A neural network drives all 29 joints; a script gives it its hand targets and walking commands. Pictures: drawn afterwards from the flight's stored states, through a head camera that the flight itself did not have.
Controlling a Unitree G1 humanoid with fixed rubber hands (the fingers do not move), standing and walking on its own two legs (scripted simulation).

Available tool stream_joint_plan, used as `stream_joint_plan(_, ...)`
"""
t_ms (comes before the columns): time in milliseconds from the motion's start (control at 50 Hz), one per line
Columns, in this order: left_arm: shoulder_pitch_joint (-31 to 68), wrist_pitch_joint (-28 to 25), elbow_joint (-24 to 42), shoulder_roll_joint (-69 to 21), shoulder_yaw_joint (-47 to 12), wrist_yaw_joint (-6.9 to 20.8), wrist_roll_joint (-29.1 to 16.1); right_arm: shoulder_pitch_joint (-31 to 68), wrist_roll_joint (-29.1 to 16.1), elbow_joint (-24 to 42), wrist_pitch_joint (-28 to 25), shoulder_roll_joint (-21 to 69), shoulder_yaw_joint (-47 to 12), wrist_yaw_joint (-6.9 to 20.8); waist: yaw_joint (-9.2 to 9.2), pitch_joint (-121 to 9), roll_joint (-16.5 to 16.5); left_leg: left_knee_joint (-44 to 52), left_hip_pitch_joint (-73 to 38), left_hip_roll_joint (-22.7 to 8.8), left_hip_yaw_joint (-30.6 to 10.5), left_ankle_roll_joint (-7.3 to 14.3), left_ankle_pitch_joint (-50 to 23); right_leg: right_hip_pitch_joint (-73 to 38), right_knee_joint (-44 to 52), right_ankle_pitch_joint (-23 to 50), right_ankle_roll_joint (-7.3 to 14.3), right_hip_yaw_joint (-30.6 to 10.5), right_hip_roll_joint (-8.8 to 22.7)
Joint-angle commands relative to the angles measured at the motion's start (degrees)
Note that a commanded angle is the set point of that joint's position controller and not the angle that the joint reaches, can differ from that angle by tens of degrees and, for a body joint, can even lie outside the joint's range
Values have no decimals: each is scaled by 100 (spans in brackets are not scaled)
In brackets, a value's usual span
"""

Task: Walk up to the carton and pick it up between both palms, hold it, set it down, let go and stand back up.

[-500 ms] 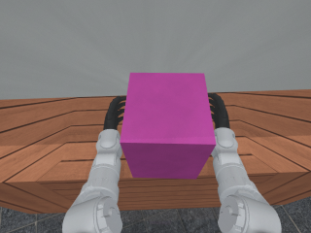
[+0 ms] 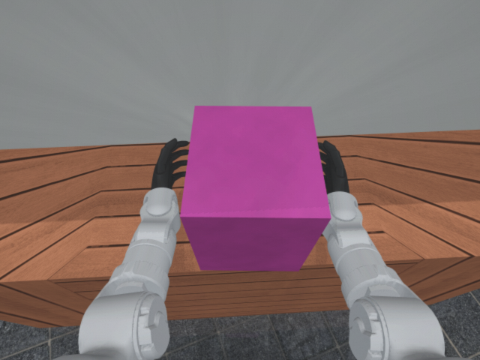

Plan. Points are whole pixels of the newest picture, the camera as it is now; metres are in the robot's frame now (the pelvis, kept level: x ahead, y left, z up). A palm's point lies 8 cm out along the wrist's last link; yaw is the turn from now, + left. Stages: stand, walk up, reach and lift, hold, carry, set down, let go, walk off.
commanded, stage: set down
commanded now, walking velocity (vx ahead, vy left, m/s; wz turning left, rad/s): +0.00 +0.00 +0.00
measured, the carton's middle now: (251, 195) +0.40 -0.01 -0.02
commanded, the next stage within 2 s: none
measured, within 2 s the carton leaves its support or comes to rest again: neither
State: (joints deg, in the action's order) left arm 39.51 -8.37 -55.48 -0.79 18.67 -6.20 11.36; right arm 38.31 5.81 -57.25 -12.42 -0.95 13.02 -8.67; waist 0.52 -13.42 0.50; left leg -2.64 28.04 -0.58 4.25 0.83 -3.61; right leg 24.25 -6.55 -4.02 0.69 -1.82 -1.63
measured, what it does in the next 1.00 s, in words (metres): stands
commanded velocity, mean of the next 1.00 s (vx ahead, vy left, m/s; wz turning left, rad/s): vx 0.00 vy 0.00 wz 0.00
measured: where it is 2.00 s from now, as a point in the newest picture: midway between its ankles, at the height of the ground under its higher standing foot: outside the picture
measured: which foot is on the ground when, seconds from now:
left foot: down 0.00-1.00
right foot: down 0.00-1.00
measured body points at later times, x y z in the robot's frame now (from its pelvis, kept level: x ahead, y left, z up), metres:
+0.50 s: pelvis +0.00 -0.01 +0.00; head +0.06 -0.02 +0.44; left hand +0.41 +0.20 +0.04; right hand +0.42 -0.19 +0.04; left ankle +0.02 +0.11 -0.75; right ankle -0.04 -0.11 -0.75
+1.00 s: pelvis -0.02 -0.01 +0.00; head -0.01 -0.01 +0.45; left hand +0.40 +0.22 +0.14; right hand +0.42 -0.18 +0.14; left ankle +0.02 +0.11 -0.75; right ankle -0.04 -0.11 -0.75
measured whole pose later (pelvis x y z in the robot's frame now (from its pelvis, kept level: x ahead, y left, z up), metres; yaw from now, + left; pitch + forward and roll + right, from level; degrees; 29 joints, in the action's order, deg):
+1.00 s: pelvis -0.02 -0.01 +0.00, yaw +0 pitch +10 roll +0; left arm 42.4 14.3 -44.5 19.4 4.0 -1.6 -14.1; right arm 46.8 -14.0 -47.3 13.4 -13.9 -0.6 -8.5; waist -0.2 -9.8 0.6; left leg -13.9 20.9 -1.3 3.7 0.3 2.5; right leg 15.7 -15.1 -8.9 1.1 -1.5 -2.2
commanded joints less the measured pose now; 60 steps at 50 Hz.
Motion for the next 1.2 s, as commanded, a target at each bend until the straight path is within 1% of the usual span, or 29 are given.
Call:
stream_joint_plan(0,2192,-178,1310,753,-317,-154,-473,2219,-666,1268,-194,-725,-608,-65,-179,-3826,78,-1436,-3738,218,-345,-282,-2481,-114,-652,2447,-185,37,-144)
stream_joint_plan(60,1678,-108,393,901,-409,41,-621,1788,-814,579,-51,-736,-931,-109,-142,-2856,56,-1555,-3237,242,-338,-303,-2318,-156,-645,2332,-239,23,-133)
stream_joint_plan(100,1638,-83,452,978,-563,152,-938,1729,-1021,665,-27,-973,-1065,-132,24,-2775,-3,-1676,-3277,209,-418,-345,-2118,-151,-755,2274,-263,-27,-194)
stream_joint_plan(240,1691,-360,444,1372,-1048,376,-1584,1655,-1425,395,-165,-1222,-1146,65,102,-2624,100,-1992,-3713,191,-534,-424,-2585,399,-648,1781,-258,40,-241)
stream_joint_plan(360,2025,-471,267,1835,-1248,523,-2099,2152,-1743,656,-135,-1423,-1414,185,42,-2533,-15,-2009,-3108,142,-539,-281,-1698,382,-775,1411,-332,-29,-140)
stream_joint_plan(420,2229,-491,673,1990,-1451,501,-2274,2286,-1834,833,-68,-1620,-1218,268,79,-3168,253,-1997,-3041,112,-545,-311,-1750,173,-902,1526,-336,-72,-56)
stream_joint_plan(460,2265,-312,892,2199,-1420,467,-2309,2369,-1883,1003,62,-1802,-1257,258,120,-3688,166,-2073,-3303,157,-567,-267,-2220,-45,-972,2122,-387,-63,-43)
stream_joint_plan(520,2045,-63,333,2406,-1159,623,-2227,2311,-1971,820,337,-1563,-1571,187,-29,-3214,-267,-1990,-3100,130,-598,-115,-1915,-275,-950,2261,-484,-134,-22)
stream_joint_plan(580,2042,139,566,2462,-1238,612,-2292,2328,-2118,910,538,-1741,-1633,162,-47,-3005,53,-1753,-2917,168,-512,-142,-1532,-508,-1038,2335,-506,-162,20)
stream_joint_plan(600,2253,203,671,2663,-1097,576,-2241,2478,-2183,1052,606,-1731,-1663,149,-195,-2936,18,-1808,-3062,201,-505,-146,-1552,-299,-1035,2181,-487,-187,30)
stream_joint_plan(620,2332,268,808,2599,-1246,573,-2335,2466,-2242,1001,702,-1713,-1702,148,-88,-2759,86,-1828,-3227,160,-501,-129,-1497,-67,-933,1995,-462,-190,64)
stream_joint_plan(640,2437,347,1251,2627,-1249,511,-2400,2686,-2269,1536,765,-1854,-1543,162,-155,-3223,33,-1894,-3528,127,-540,-153,-1706,-13,-926,1814,-399,-111,-17)
stream_joint_plan(680,2319,684,1036,2514,-1396,551,-2431,2499,-2190,1225,1059,-1794,-1564,110,-9,-2720,53,-1943,-3737,134,-525,-138,-1666,175,-754,1520,-355,-152,-4)
stream_joint_plan(700,2188,862,855,2548,-1237,615,-2340,2407,-2063,1038,1219,-1713,-1628,84,-75,-2353,-124,-1879,-3626,133,-512,-73,-1427,103,-718,1545,-394,-149,11)
stream_joint_plan(740,2166,1182,856,2568,-1255,658,-2299,2400,-2058,931,1540,-1746,-1648,40,-42,-1744,23,-1810,-3546,162,-482,-154,-1182,37,-601,1196,-384,-133,-20)
stream_joint_plan(780,2467,1442,1473,2884,-1117,594,-2370,3050,-2133,1917,1723,-1853,-1495,3,-222,-2248,-135,-1803,-3804,138,-447,-51,-1322,30,-700,1102,-386,-79,-21)
stream_joint_plan(820,2545,1660,1591,2787,-1200,524,-2451,3153,-2018,2019,1914,-1837,-1359,-5,-92,-2018,-248,-1769,-3827,77,-480,21,-1207,67,-673,922,-365,-88,-51)
stream_joint_plan(860,2711,1814,1476,2778,-1235,504,-2432,3014,-1909,1533,2147,-1903,-1225,-27,-3,-1796,-86,-1759,-3801,59,-471,-32,-1044,238,-618,681,-293,-44,-27)
stream_joint_plan(900,2632,1972,1694,2855,-1214,509,-2517,2951,-1959,1633,2335,-1886,-1305,-12,-88,-1967,-82,-1761,-3935,58,-436,-9,-1218,81,-568,715,-253,-63,-37)
stream_joint_plan(920,2886,2071,2261,2872,-1336,474,-2607,3137,-2010,1925,2404,-2120,-1209,-15,53,-2294,144,-1782,-4185,66,-408,-74,-1343,27,-557,890,-225,-54,-13)
stream_joint_plan(960,2860,2270,2355,2814,-1412,430,-2602,3154,-1954,1906,2572,-2229,-1049,21,104,-2382,280,-1805,-4639,10,-536,-154,-1667,185,-481,816,-146,5,-99)
stream_joint_plan(980,2868,2385,2284,2925,-1311,427,-2548,3236,-1951,1948,2687,-2183,-1069,35,-51,-2255,250,-1800,-4656,-32,-463,-123,-1447,182,-395,536,-123,-27,-95)
stream_joint_plan(1040,2692,2672,1743,2765,-1301,463,-2441,3067,-1905,1341,2984,-2164,-980,109,18,-1285,388,-1642,-4058,-78,-565,-132,-727,279,-366,131,-129,74,-133)
stream_joint_plan(1060,2884,2714,2015,2772,-1413,458,-2479,3082,-1955,1318,3026,-2149,-908,126,74,-1358,575,-1571,-4038,-73,-574,-118,-488,207,-401,70,-97,89,-151)
stream_joint_plan(1100,3283,2725,2611,2828,-1457,362,-2582,3561,-1984,1982,2985,-2284,-753,212,100,-1985,557,-1720,-4285,-75,-565,-182,-969,266,-459,352,-89,138,-151)
stream_joint_plan(1120,3397,2745,2624,2931,-1399,309,-2609,3811,-1968,2304,2983,-2384,-884,258,-33,-2184,380,-1683,-4419,-79,-557,-143,-1031,224,-429,323,-75,151,-144)
stream_joint_plan(1140,3191,2782,2133,2943,-1308,312,-2594,3744,-1979,2027,3024,-2258,-1033,279,-126,-2086,150,-1705,-4235,-42,-539,-83,-952,98,-474,333,-96,70,-101)
stream_joint_plan(1160,2968,2797,2251,2932,-1332,298,-2538,3385,-1881,1909,3018,-2387,-866,268,61,-2140,247,-1675,-4316,-46,-558,-85,-1058,20,-457,534,-117,96,-125)
stream_joint_plan(1180,2777,2845,2115,2796,-1292,330,-2537,3213,-1992,1703,3038,-2318,-1130,283,-24,-1884,72,-1607,-4300,-49,-605,-48,-1197,-156,-411,665,-104,68,-110)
